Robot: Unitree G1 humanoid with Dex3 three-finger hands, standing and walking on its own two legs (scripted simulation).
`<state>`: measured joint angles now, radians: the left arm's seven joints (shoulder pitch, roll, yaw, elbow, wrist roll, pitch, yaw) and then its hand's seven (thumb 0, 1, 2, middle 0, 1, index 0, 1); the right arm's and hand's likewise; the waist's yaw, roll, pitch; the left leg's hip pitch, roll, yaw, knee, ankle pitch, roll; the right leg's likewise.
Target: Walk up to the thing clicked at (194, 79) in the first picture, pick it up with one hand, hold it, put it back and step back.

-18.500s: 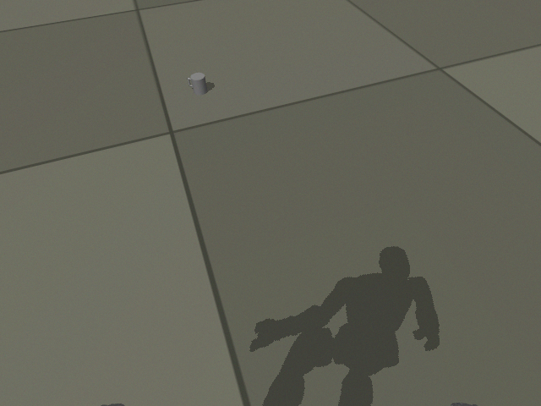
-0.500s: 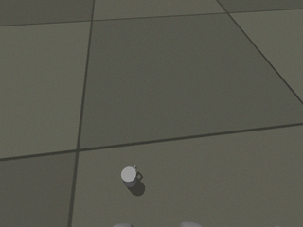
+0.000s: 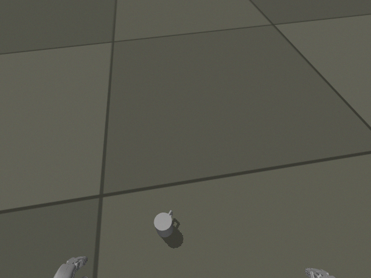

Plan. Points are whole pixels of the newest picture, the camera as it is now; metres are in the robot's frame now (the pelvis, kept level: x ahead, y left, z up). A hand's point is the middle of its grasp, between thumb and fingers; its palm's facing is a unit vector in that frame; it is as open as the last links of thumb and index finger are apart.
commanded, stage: stand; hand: left
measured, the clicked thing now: (165, 222) +0.47 +0.15 -0.73
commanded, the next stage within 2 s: walk up in 0.70 s
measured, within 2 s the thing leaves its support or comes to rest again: neither
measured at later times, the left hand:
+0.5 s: hand out of the picture +0.06 +0.25 -0.16, palm faces -0.02 -0.94 -0.33, open 7.3 cm
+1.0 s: hand out of the picture +0.08 +0.28 -0.18, palm faces -0.03 -0.92 -0.39, open 7.3 cm
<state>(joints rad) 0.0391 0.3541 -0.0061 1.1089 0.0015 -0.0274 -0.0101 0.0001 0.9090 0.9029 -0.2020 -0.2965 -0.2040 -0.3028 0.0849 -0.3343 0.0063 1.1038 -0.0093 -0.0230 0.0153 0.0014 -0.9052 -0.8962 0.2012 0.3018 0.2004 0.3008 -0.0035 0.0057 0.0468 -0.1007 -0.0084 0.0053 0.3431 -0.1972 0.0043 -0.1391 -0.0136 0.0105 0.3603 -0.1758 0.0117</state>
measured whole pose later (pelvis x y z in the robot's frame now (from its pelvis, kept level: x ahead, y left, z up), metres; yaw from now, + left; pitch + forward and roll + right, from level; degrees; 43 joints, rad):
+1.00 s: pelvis -0.06 +0.01 -0.02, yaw +1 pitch -1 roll +0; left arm 0.02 0.40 0.04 0.97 0.02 0.05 0.01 0.00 0.91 0.90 -0.20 -0.30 -0.21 -0.30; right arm 0.08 -0.41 -0.05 0.99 -0.01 0.04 0.01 0.00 -0.91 -0.90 0.20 0.30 0.20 0.30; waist -0.01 -0.03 0.16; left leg -0.32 -0.03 -0.02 0.72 -0.34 0.06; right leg -0.38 -0.04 0.01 0.63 -0.23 0.01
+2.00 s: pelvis -0.33 -0.01 -0.03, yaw -4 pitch -2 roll -1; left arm 0.23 0.39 0.08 0.92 0.03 0.03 -0.02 0.00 0.91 0.90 -0.20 -0.30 -0.20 -0.30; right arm 0.14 -0.38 -0.05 0.85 -0.05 0.01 0.00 0.00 -0.90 -0.90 0.20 0.30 0.20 0.30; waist 0.02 0.00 0.11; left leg -0.37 0.05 -0.01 0.66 -0.27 0.01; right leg -0.19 0.04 0.05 0.60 -0.39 -0.01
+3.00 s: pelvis -0.31 +0.01 -0.01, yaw +1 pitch -2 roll +0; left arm 0.10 0.37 0.03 1.05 0.02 -0.02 0.00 0.00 0.91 0.90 -0.20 -0.30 -0.21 -0.30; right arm 0.09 -0.35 -0.03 1.04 -0.02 -0.02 0.01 0.00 -0.91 -0.90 0.20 0.30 0.20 0.30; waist 0.01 -0.01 0.07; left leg -0.22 -0.02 -0.05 0.56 -0.29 0.01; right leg -0.13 -0.02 -0.03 0.51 -0.34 0.01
